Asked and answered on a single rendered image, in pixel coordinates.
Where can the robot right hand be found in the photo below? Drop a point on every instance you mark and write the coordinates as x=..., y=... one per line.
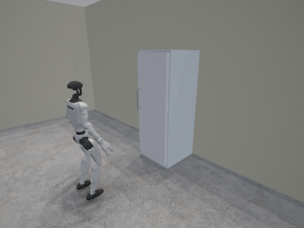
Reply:
x=105, y=146

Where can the robot left foot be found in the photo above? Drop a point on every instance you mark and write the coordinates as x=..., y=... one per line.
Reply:
x=80, y=186

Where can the robot right forearm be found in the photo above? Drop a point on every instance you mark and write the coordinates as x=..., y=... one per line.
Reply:
x=93, y=133

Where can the robot torso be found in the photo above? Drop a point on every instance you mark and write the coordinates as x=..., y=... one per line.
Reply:
x=76, y=121

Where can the handle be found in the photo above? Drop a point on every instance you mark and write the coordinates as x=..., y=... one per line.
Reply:
x=137, y=90

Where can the left robot upper arm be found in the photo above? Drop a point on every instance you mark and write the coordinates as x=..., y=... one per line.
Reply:
x=67, y=113

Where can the fridge door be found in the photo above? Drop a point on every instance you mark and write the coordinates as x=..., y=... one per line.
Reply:
x=153, y=84

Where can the right robot upper arm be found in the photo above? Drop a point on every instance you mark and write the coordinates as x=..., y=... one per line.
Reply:
x=83, y=108

